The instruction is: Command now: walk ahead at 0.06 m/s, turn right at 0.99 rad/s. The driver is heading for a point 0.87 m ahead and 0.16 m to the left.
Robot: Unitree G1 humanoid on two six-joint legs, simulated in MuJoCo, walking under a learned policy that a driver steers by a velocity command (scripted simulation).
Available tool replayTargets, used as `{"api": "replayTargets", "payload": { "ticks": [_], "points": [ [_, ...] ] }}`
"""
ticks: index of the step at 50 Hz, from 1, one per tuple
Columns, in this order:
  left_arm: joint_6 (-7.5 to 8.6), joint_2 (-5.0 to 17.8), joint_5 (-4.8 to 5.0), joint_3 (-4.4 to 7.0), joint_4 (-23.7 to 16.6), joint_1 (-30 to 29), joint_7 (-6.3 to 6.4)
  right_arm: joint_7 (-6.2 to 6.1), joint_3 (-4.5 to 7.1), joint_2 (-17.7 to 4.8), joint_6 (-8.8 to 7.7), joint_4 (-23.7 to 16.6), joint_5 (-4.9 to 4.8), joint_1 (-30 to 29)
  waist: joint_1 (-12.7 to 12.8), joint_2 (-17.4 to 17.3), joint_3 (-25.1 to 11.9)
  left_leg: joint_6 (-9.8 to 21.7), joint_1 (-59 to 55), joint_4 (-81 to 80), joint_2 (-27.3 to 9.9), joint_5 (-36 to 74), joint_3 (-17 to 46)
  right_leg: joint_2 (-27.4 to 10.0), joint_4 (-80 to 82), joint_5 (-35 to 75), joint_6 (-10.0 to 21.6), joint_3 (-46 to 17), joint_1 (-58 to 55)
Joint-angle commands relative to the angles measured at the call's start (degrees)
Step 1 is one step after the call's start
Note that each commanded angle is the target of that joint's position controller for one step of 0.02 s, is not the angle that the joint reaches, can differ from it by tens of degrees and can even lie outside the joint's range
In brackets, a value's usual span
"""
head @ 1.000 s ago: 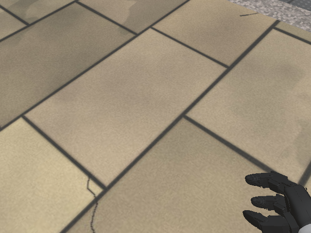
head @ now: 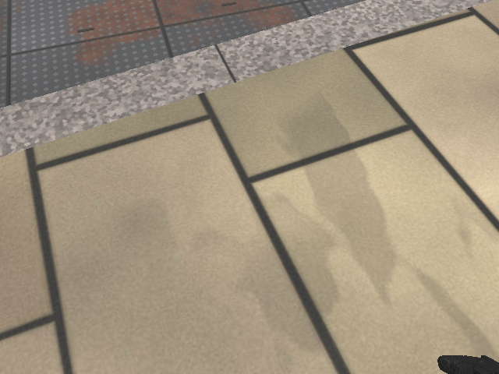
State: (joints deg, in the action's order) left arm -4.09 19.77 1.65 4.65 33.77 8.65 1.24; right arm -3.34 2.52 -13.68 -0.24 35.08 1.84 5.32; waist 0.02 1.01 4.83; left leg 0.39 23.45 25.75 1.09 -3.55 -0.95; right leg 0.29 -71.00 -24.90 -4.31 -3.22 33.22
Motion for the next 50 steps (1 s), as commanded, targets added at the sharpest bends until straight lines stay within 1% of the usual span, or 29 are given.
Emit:
{"api": "replayTargets", "payload": {
  "ticks": [1, 7, 9, 10, 11, 12, 13, 15, 18, 21, 24, 26, 28, 29, 30, 31, 33, 34, 36, 37, 38, 39, 40, 41, 42, 44, 45, 47, 50],
  "points": [
    [0.59, 2.5, -0.08, 0.66, -3.7, 2.7, 0.15, -0.32, 3.48, -9.8, -0.21, -3.0, -0.03, -1.4, 0.4, -8.6, -12.7, 12.5, -12.2, -9.6, -15.3, 4.8, 9.9, -3.8, 5.3, 1.9, 0.0, 2.0, -0.2],
    [0.32, 3.1, -0.87, 1.05, -1.5, 5.3, -1.08, 1.17, 4.74, -12.0, 0.18, -0.6, -2.25, -1.8, 1.6, -10.1, -13.3, 10.8, -8.0, -9.0, -16.6, -4.9, 3.7, -2.3, 27.3, 5.2, 4.2, 6.0, -15.6],
    [0.23, 3.2, -1.17, 1.72, 1.4, 11.0, -1.33, 1.4, 4.21, -9.8, 0.49, 0.8, -3.22, -0.2, 3.6, -7.6, -12.3, 6.4, -2.4, -2.6, -14.6, -10.9, 0.4, 0.6, 39.3, 9.3, 7.6, 7.1, -25.2],
    [0.32, 5.9, -1.38, 2.44, 1.7, 12.5, -1.02, 2.01, 3.49, -6.7, 0.74, 1.8, -2.89, 2.5, 2.9, 2.8, -9.0, 0.7, 7.0, 9.8, -10.1, -18.5, -5.3, -6.5, 48.3, 12.0, 11.6, -5.3, -30.1],
    [0.34, 14.0, -2.43, 3.86, -0.3, 9.6, -0.28, 2.02, 3.09, -5.8, 0.35, -1.9, -1.2, -0.1, 1.9, 19.1, -6.8, -3.6, 21.7, 24.0, -1.1, -33.1, -6.9, -22.7, 53.9, 18.6, 22.1, -28.2, -27.8],
    [1.8, 11.6, -4.75, 3.09, -1.8, 8.4, -0.28, 1.53, 4.2, -9.3, -0.04, -2.6, -1.39, -5.9, 5.5, 11.5, -8.1, -3.0, 19.2, 35.1, -2.2, -32.0, 2.3, -22.5, 55.6, 17.5, 24.6, -27.6, -21.6],
    [2.94, 9.4, -4.81, 2.15, -1.6, 4.1, -0.15, 1.36, 4.32, -9.3, 0.27, -1.9, -2.1, -4.1, 2.1, 9.4, -7.5, -2.0, 18.0, 38.0, -3.0, -26.1, 3.4, -19.3, 55.1, 15.7, 21.1, -21.6, -19.7],
    [3.96, 4.7, -2.5, 0.79, -1.9, -1.9, 0.01, 0.7, 4.49, -8.9, 1.1, 1.7, -1.03, 1.1, -0.5, 7.3, -8.4, -2.9, 15.6, 39.1, -3.5, -17.4, 2.8, -13.8, 52.9, 16.9, 15.7, -14.1, -19.7],
    [4.18, 1.1, -2.67, -0.89, -1.1, -1.9, 0.46, 1.04, 3.96, -7.5, 1.33, 2.6, -1.66, 3.0, -1.5, 6.1, -9.9, -4.4, 9.4, 39.3, -3.0, -12.8, 2.0, -11.0, 51.2, 26.2, 15.6, -8.8, -18.6],
    [3.86, 1.5, -2.5, -0.7, 0.1, 0.0, 0.63, 1.66, 2.14, -4.4, 1.19, 1.7, -1.83, 0.1, 0.6, 7.2, -9.6, -4.4, 5.1, 23.9, -3.8, -13.9, 2.1, -10.7, 49.3, 26.3, 15.8, -8.6, -21.8],
    [3.38, 2.5, -2.49, -0.39, 1.4, 2.0, 0.14, 2.38, 1.99, -5.5, 1.07, 1.5, -2.35, 0.1, 2.1, 8.2, -9.1, -3.8, -0.8, 15.3, -3.1, -19.4, 1.0, -12.4, 48.2, 26.1, 17.9, -12.0, -21.6],
    [3.28, 1.2, -1.63, -0.96, 2.1, 0.8, -0.02, 2.68, 1.72, -4.9, 0.74, 2.8, -2.35, 2.7, 0.0, 6.8, -8.1, -2.7, -7.1, 2.8, -2.4, -11.5, 0.2, -11.2, 46.5, 26.2, 16.6, -12.4, -19.7],
    [4.12, -1.3, -2.24, -1.72, 3.1, 3.4, -0.03, 2.61, 1.72, -7.6, 0.19, 3.3, -0.5, 5.0, 0.4, 0.6, -9.5, -0.4, -17.4, -3.4, -7.7, 9.5, 6.5, -6.6, 43.4, 19.4, 11.0, -10.1, -15.3],
    [4.99, -2.0, -3.13, -1.64, 3.9, 7.8, -0.56, 2.7, 2.19, -10.4, 0.03, 4.0, -0.54, 3.4, 5.1, -8.5, -10.9, 2.3, -16.6, 0.7, -10.0, 12.5, 7.9, -2.3, 43.8, 14.0, 8.0, -4.5, -16.0],
    [5.1, -0.5, -3.89, -1.32, 4.1, 4.3, -0.32, 3.28, 1.78, -7.3, -0.14, 3.6, -1.4, 1.5, 2.8, -9.1, -10.1, 4.0, -9.5, -0.6, -8.7, 3.6, 8.7, -0.8, 43.6, 12.7, 5.5, -2.0, -21.3],
    [4.82, 2.3, -3.49, -0.27, 3.4, 0.0, 0.1, 3.53, 2.02, -8.1, -0.21, 2.8, -1.83, 0.4, 1.3, -7.9, -7.5, 4.0, -6.4, -1.3, -8.0, 0.8, 9.5, 0.1, 41.0, 12.3, 4.9, -0.2, -21.5],
    [3.77, 2.2, -3.29, 0.6, 2.7, -0.4, 1.24, 3.26, 2.99, -11.2, -0.33, 1.6, -2.72, -0.9, 1.7, -9.3, -6.0, 5.3, -3.5, -1.8, -8.9, 1.9, 13.3, 0.6, 37.8, 13.0, 5.3, 2.2, -21.0],
    [3.56, 0.9, -3.23, 0.69, 2.3, 1.3, 1.28, 2.84, 3.16, -10.9, -0.26, 2.1, -3.13, 1.7, 2.0, -10.0, -8.7, 6.8, -3.8, -2.4, -8.6, -11.0, 15.1, 1.8, 36.5, 3.7, 5.5, 3.9, -21.2],
    [4.76, 0.5, -2.01, 1.23, 1.8, 2.5, 0.26, 2.53, 3.18, -10.2, -0.14, 2.3, -3.87, 5.8, 2.0, -7.7, -4.6, 9.0, 2.9, -5.2, -9.0, -45.5, 21.1, 0.4, 37.4, -11.8, 7.9, 0.6, -18.3],
    [6.13, 0.9, -1.25, 1.54, 2.3, 6.3, -0.17, 2.47, 3.22, -10.6, -0.55, 1.0, -4.42, 2.8, 5.0, -7.7, -2.1, 8.2, 11.4, -4.5, -8.3, -47.6, 21.6, -2.1, 41.1, -14.9, 9.7, -2.9, -23.8],
    [7.55, 3.2, -1.25, 2.31, 4.6, 13.9, -0.22, 2.34, 2.63, -8.3, -1.1, -2.0, -4.84, -4.3, 9.8, -5.2, -1.1, 3.9, 23.5, 1.8, -4.4, -39.3, 14.9, -7.3, 48.4, -16.5, 11.7, -8.4, -35.6],
    [8.6, 7.4, -1.56, 3.82, 7.3, 19.7, -0.19, 2.42, 1.31, -3.2, -1.59, -5.0, -5.24, -9.2, 10.9, 5.6, -2.5, 0.5, 32.8, 19.6, -0.5, -27.0, 5.5, -19.4, 58.8, -22.9, 15.9, -25.2, -43.9],
    [9.46, 7.0, -2.21, 3.79, 6.9, 16.4, 0.21, 2.52, 1.59, -5.0, -1.97, -5.5, -4.48, -8.8, 8.8, 6.9, -2.4, 1.5, 36.0, 34.2, -4.7, -24.8, 7.5, -26.5, 61.2, -22.9, 19.1, -35.2, -41.4],
    [9.96, 3.5, -2.15, 2.57, 5.1, 12.2, 0.67, 2.95, 2.3, -6.5, -2.12, -4.3, -4.37, -4.8, 5.6, 3.2, -3.5, 2.1, 35.7, 40.7, -6.4, -21.0, 9.1, -25.2, 60.5, -21.0, 18.1, -31.6, -39.5],
    [10.13, 1.8, -1.58, 1.92, 4.1, 9.3, 0.63, 3.5, 2.43, -6.3, -1.96, -3.4, -4.45, -1.1, 3.3, 3.8, -4.1, 2.0, 35.0, 43.8, -7.1, -18.1, 8.5, -23.1, 60.9, -18.8, 16.3, -25.9, -37.8],
    [10.13, 2.3, -1.21, 1.66, 4.1, 7.2, 0.51, 4.17, 2.57, -6.7, -1.63, -3.1, -4.07, 1.1, 2.1, 6.1, -2.8, 0.5, 32.9, 46.4, -9.1, -12.6, 7.1, -20.3, 63.5, -12.6, 13.7, -15.6, -33.2],
    [9.54, 3.2, -4.9, 1.24, 5.4, 9.9, -0.29, 6.76, 2.8, -8.1, 0.63, -3.7, 2.61, -1.5, 3.0, 1.5, -2.3, -0.4, 28.0, 46.7, -7.0, -10.0, 3.3, -18.7, 66.0, -10.8, 12.4, -9.0, -27.5],
    [9.71, 4.3, -4.73, 1.58, 6.2, 10.5, -0.72, 8.81, 2.79, -7.3, 2.38, -4.0, 1.11, -1.6, 2.6, 5.0, -0.1, -1.2, 26.7, 44.3, -7.4, -6.1, 2.8, -17.2, 67.0, -5.5, 10.5, -0.7, -26.1],
    [10.07, 5.3, -4.39, 1.71, 7.5, 12.3, -0.64, 9.81, 2.55, -7.3, 2.75, -4.7, 0.04, -4.0, 3.1, 5.6, 0.6, -0.5, 25.2, 36.8, -8.1, -3.4, 1.4, -17.3, 66.9, -1.3, 9.1, 7.2, -29.2]
  ]
}}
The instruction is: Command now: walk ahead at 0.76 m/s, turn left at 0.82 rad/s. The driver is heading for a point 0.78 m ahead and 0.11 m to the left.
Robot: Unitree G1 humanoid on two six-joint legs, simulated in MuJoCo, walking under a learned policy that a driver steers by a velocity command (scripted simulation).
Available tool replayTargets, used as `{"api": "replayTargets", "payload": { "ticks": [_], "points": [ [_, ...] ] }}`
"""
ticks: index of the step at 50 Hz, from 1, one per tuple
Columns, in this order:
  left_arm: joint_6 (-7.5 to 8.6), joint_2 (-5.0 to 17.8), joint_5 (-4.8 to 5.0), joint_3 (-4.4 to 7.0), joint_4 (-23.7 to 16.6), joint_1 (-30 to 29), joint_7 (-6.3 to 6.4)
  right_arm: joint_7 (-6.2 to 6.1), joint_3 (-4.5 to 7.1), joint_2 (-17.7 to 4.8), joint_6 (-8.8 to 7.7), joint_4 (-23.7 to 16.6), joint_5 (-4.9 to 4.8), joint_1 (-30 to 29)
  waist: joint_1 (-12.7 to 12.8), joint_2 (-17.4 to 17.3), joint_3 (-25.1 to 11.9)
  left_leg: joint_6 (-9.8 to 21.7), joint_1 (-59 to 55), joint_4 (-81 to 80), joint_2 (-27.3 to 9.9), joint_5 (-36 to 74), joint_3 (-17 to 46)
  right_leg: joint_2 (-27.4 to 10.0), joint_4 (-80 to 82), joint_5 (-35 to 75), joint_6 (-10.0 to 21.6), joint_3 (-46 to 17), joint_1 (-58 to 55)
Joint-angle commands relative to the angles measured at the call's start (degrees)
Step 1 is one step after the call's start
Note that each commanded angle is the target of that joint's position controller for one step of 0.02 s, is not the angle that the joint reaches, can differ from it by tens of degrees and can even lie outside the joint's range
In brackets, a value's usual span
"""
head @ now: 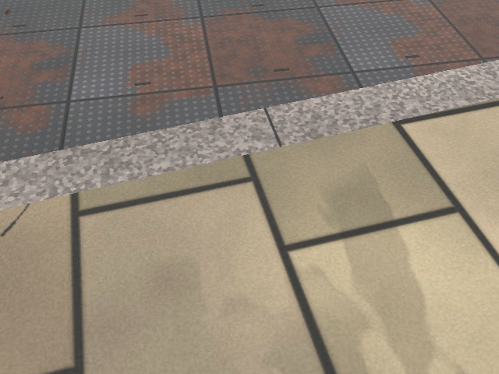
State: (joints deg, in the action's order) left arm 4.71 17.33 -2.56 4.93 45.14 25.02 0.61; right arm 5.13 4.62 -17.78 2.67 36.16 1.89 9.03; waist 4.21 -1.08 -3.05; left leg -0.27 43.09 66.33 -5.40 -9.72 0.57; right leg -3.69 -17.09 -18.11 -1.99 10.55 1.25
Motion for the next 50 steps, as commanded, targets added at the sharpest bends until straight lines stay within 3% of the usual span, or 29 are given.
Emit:
{"api": "replayTargets", "payload": {
  "ticks": [1, 5, 6, 7, 8, 9, 10, 11, 12, 14, 15, 16, 18, 21, 24, 27, 30, 32, 33, 34, 35, 36, 38, 40, 42, 43, 45, 47, 50],
  "points": [
    [1.22, 8.2, -0.19, 1.53, -3.4, -3.4, 0.05, 1.57, 0.22, -3.1, -0.23, -6.2, 0.06, -9.4, -0.6, 7.7, 8.9, 0.9, 4.6, -7.3, -1.8, 2.6, -1.7, -13.5, 13.4, -7.7, 6.5, -4.4, 1.8],
    [0.25, 9.4, -0.35, 1.75, -1.2, -0.4, 0.19, 1.87, -0.74, -2.5, -0.61, -7.4, 0.2, -14.8, 1.0, 7.6, 12.2, 5.8, 0.7, -17.9, -0.8, -4.5, -8.1, -14.6, 12.8, -2.0, 6.1, 2.5, -3.7],
    [-0.17, 9.9, -0.21, 1.72, -0.7, -0.6, 0.17, 1.44, -0.88, -2.5, -0.66, -7.3, 0.27, -14.1, -0.1, 7.7, 11.9, 7.4, -3.0, -20.5, 1.0, -8.0, -10.2, -14.4, 9.4, 9.0, 5.9, 4.9, -4.4],
    [-0.56, 10.9, 0.06, 1.8, -0.2, -0.2, 0.07, 0.57, -0.58, -3.3, -0.8, -6.4, 0.21, -11.2, -1.9, 7.9, 9.2, 9.1, -8.9, -21.2, 4.6, -11.5, -12.9, -14.3, 2.7, 28.5, 5.9, 6.5, -5.5],
    [-1.22, 12.5, 0.18, 2.03, 0.1, -0.6, -0.26, -0.63, 0.27, -4.7, -1.27, -4.2, -0.41, -2.7, -6.6, 7.7, 3.7, 10.5, -19.2, -20.9, 9.4, -14.8, -14.9, -14.6, -10.5, 49.2, 6.2, 7.8, -4.9],
    [-1.76, 13.9, 1.0, 2.1, -0.8, -2.9, -0.67, -1.76, 1.68, -6.6, -2.11, 0.1, -0.74, 11.5, -14.2, 5.5, -3.9, 12.1, -37.7, -25.0, 13.1, -11.2, -13.8, -13.6, -29.2, 57.1, 5.5, 8.6, 2.8],
    [-1.35, 9.1, 0.67, 0.67, -3.5, -2.9, -1.24, -2.79, 4.01, -13.3, -2.22, 3.6, -0.34, 20.0, -16.3, -4.1, -8.8, 13.5, -57.1, -30.5, 7.1, -20.9, 0.8, -9.5, -49.9, 31.1, 2.9, 7.1, 23.4],
    [0.21, 3.0, -0.04, -0.78, -10.0, -7.7, -2.21, -3.33, 5.61, -21.8, -1.67, 2.3, -1.42, 17.0, -11.8, -19.3, -11.9, 19.0, -63.9, -47.9, -5.8, -41.1, 37.9, 2.1, -66.8, -11.4, -0.6, -2.2, 44.7],
    [1.0, 6.2, -0.83, -0.75, -12.9, -16.6, -2.3, -3.31, 5.19, -19.9, -1.67, 0.9, -1.25, 17.0, -14.2, -8.0, -10.1, 18.3, -62.4, -53.2, -8.1, -35.6, 44.5, 1.1, -70.5, -6.6, 0.0, -13.4, 51.0],
    [2.0, 5.1, -0.13, -1.65, -11.0, -14.2, -1.85, -4.44, 3.78, -14.7, -2.65, 3.0, -0.28, 15.8, -9.1, -0.4, -0.1, 17.1, -49.2, -50.8, -7.0, -19.4, 34.1, -3.8, -64.4, 0.4, 1.4, -13.3, 48.9],
    [1.47, 4.6, -0.99, -1.9, -10.3, -12.7, -1.68, -4.67, 2.94, -12.4, -3.26, 2.6, -0.64, 12.0, -6.0, 1.1, 1.8, 15.9, -40.9, -50.8, -3.5, -16.4, 28.3, -5.3, -60.2, 1.2, 1.3, -13.8, 43.6],
    [0.42, 4.2, -1.28, -2.25, -9.0, -8.7, -1.86, -4.79, 1.96, -10.0, -3.98, 1.8, -0.58, 8.9, -3.2, -1.3, 1.7, 15.9, -35.6, -51.8, -2.5, -15.0, 24.5, -6.1, -57.7, 2.3, 1.2, -13.6, 39.3],
    [-1.68, 3.7, -1.19, -2.55, -7.5, -8.3, -2.38, -4.49, 0.35, -6.0, -5.83, 2.5, -0.97, 8.9, -2.0, -0.8, 3.7, 15.8, -30.0, -55.1, -0.8, -12.6, 19.7, -6.9, -53.1, 3.8, 1.0, -12.3, 37.1],
    [-2.32, 2.8, 0.17, -3.23, -10.0, -18.6, -2.94, -3.76, 0.17, -6.2, -7.78, 4.9, -1.37, 13.8, -5.2, 0.0, 10.5, 13.8, -31.6, -60.8, 0.3, 2.1, 12.7, -6.6, -41.6, 13.2, 1.6, -8.9, 43.4],
    [-1.74, 1.3, 1.38, -4.03, -10.3, -24.2, -3.87, -3.64, -0.51, -5.4, -9.05, 6.8, -1.83, 16.7, -7.2, 1.1, 10.7, 8.7, -36.2, -62.9, 2.3, 21.2, 3.4, -2.9, -28.8, 23.3, 4.3, -4.5, 40.0],
    [-1.28, 0.9, 2.44, -4.34, -9.8, -25.8, -4.63, -4.54, -0.96, -6.4, -9.95, 9.0, -1.34, 17.7, -6.7, 0.0, 9.9, 5.6, -42.2, -66.3, -0.4, 37.9, -2.7, 1.9, -19.6, 29.3, 7.9, -3.4, 33.2],
    [-1.69, 4.5, 2.5, -3.26, -6.5, -18.2, -4.11, -6.43, -0.19, -10.0, -9.2, 9.2, 0.28, 15.4, -1.6, -4.9, 2.6, 2.1, -52.8, -55.3, -2.9, 72.2, -6.3, 9.0, -19.5, 23.8, 9.8, -0.5, 24.2],
    [-2.45, 8.8, 2.58, -1.36, -0.5, 0.7, -3.28, -7.71, 0.58, -11.7, -7.25, 8.3, 2.25, 11.2, 7.7, -6.4, -5.2, 0.8, -52.5, -30.4, -4.3, 85.5, -7.5, 12.6, -21.4, 15.8, 11.7, -0.5, 8.8],
    [-2.61, 10.7, 2.53, 0.04, 3.2, 13.7, -2.63, -8.01, 1.06, -12.9, -6.41, 7.2, 2.14, 5.7, 15.3, -4.1, -6.8, 0.7, -44.8, -6.9, -2.1, 78.7, -8.9, 9.9, -15.5, 13.3, 14.9, -5.0, -2.1],
    [-3.29, 11.7, 2.46, 0.69, 5.2, 16.2, -1.88, -6.86, -1.0, -5.6, -7.45, 5.8, 2.33, 1.8, 13.3, 5.9, -3.8, 2.0, -24.7, 17.5, 6.8, 19.8, -7.2, 4.9, -20.6, 6.4, 16.5, -13.7, -11.4],
    [-3.54, 15.6, 0.95, 1.49, 2.8, 5.8, -1.65, -5.29, -2.84, 1.1, -8.49, 1.1, -0.59, 10.5, -0.3, 23.9, -7.9, -1.7, 3.7, 35.4, 14.7, -20.3, 1.0, -8.7, -9.9, -1.5, 30.2, -52.1, -24.2],
    [-3.36, 11.6, 1.75, 1.43, 0.0, 1.2, -1.92, -5.43, -3.73, -2.8, -9.84, 0.5, 0.66, 8.0, 1.6, 9.4, -8.5, 1.1, 5.5, 30.4, 10.3, -12.9, 7.9, -10.4, 1.8, -10.2, 29.2, -61.3, -20.5],
    [-2.58, 5.8, 1.75, 0.09, 0.7, -2.9, -1.52, -5.11, -3.96, -4.9, -10.48, 1.5, 0.86, 5.1, -4.0, -6.4, 3.6, 2.3, -2.0, 18.3, 4.4, -5.7, 6.1, -8.7, 4.0, 5.0, 23.4, -47.5, 0.4],
    [-0.7, 4.6, 2.05, -1.14, 1.5, -3.9, -1.12, -5.12, -4.48, -3.8, -7.81, 1.1, 1.89, 5.5, -7.8, -6.9, 8.0, -0.1, -9.5, 11.3, 1.8, -7.8, 4.0, -4.8, 2.8, 33.8, 20.9, -35.1, 14.8],
    [1.02, 6.4, 2.15, -1.05, 2.5, -2.8, -1.87, -4.79, -5.31, -2.0, -6.24, -0.1, 1.49, 3.8, -8.1, -4.1, 8.1, -1.2, -15.7, -2.3, 2.2, -6.2, -0.2, 0.2, 3.5, 52.7, 18.5, -24.5, 21.1],
    [2.37, 1.7, 4.4, -2.21, 0.4, -5.8, -1.15, -5.35, -4.51, -2.6, -8.49, -2.7, -1.84, -2.1, -6.2, -1.3, 8.1, -1.6, -14.1, -7.4, 2.8, -2.2, -0.1, 2.6, 3.1, 52.1, 16.5, -23.0, 21.2],
    [2.2, 4.9, 5.12, -1.54, 1.9, -2.6, 0.35, -5.29, -5.73, 0.8, -10.01, -4.7, -1.14, -9.1, -2.4, -0.2, 5.4, -1.9, -17.9, -25.8, 5.6, 9.6, -2.7, 6.3, 1.3, 50.6, 12.2, -18.4, 19.5],
    [0.8, 6.4, 4.42, -1.11, 4.8, 5.0, 1.32, -4.83, -5.27, 1.6, -10.51, -5.5, -1.04, -12.3, 1.7, 1.9, 1.5, -1.5, -22.5, -35.7, 10.0, 25.3, -3.7, 5.7, 0.4, 44.2, 8.8, -19.5, 13.7],
    [-1.05, 4.4, 3.33, -1.37, 5.9, 6.0, 2.15, -4.27, -3.48, -1.2, -10.53, -6.3, -1.19, -11.9, 0.3, 7.4, 0.7, 0.7, -26.0, -40.6, 12.2, 28.2, -1.9, 4.4, -6.2, 41.0, 5.8, -22.2, 7.2]
  ]
}}
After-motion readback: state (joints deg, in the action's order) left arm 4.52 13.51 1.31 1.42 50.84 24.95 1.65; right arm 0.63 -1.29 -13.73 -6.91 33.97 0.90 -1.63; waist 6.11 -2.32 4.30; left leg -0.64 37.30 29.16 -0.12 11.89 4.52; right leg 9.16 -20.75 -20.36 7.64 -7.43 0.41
